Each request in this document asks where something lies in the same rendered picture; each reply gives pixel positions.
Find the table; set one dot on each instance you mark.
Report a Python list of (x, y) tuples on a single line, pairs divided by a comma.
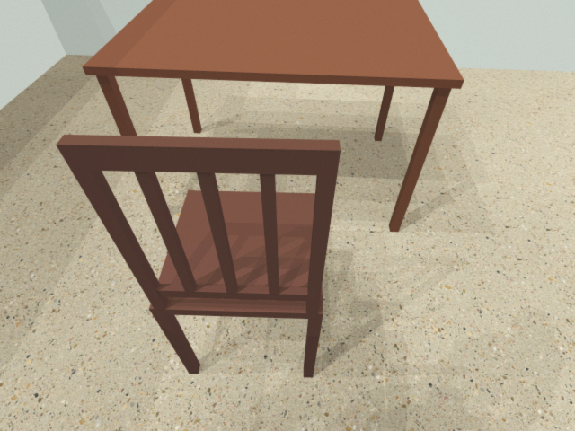
[(361, 42)]

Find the chair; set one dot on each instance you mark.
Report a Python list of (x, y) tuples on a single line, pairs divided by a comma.
[(232, 253)]

